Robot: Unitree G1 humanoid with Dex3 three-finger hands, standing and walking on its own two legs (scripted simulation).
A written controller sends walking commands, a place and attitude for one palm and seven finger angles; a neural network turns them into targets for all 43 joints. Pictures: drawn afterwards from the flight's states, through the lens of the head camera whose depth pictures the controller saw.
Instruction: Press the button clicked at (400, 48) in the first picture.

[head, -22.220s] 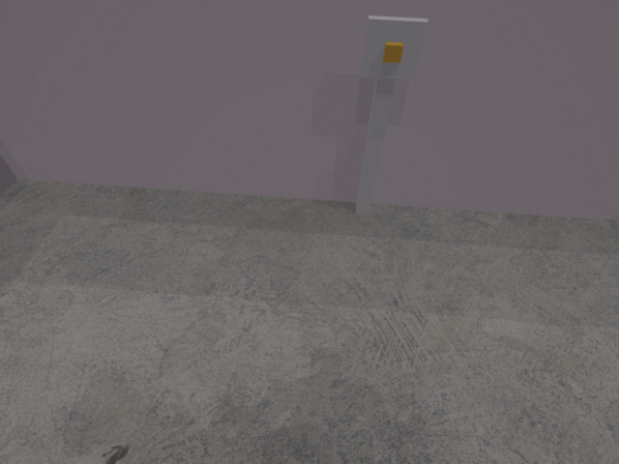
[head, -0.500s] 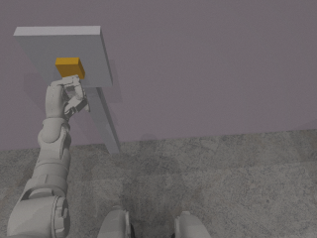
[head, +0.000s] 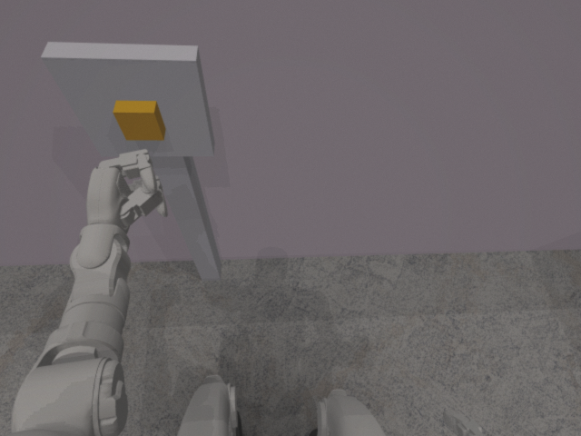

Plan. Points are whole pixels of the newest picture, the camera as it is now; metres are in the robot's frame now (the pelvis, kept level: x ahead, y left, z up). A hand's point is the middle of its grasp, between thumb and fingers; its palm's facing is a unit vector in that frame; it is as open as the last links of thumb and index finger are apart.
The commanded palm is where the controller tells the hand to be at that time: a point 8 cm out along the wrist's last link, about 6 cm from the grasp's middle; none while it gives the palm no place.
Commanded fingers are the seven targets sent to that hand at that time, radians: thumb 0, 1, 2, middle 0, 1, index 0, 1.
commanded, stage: aim a knuckle at the button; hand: left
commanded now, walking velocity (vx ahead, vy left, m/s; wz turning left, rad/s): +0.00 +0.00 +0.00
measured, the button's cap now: (141, 119) +0.53 +0.21 +0.08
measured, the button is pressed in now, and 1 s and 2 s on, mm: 0 7 3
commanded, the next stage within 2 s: press the button with the knuckle in 0.08 s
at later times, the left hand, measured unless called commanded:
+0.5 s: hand (156, 171) +0.46 +0.19 +0.05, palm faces +0.04 -1.00 -0.02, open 3.1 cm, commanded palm +0.44 +0.23 +0.05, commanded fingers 0.00 0.90 0.90 -1.30 -1.50 -1.30 -1.50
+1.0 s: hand (156, 161) +0.49 +0.19 +0.05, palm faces +0.07 -1.00 -0.03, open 3.2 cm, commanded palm +0.47 +0.22 +0.05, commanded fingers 0.00 0.90 0.90 -1.30 -1.50 -1.30 -1.50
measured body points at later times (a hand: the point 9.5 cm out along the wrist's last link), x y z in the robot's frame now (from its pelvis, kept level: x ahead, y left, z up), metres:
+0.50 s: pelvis +0.00 +0.01 +0.00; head +0.12 +0.02 +0.43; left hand +0.46 +0.24 +0.05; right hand +0.06 -0.26 -0.12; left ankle +0.06 +0.12 -0.65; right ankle -0.01 -0.12 -0.65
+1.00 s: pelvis +0.00 +0.00 -0.01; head +0.12 +0.03 +0.42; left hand +0.48 +0.24 +0.05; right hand +0.03 -0.26 -0.13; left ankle +0.06 +0.12 -0.65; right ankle -0.01 -0.12 -0.65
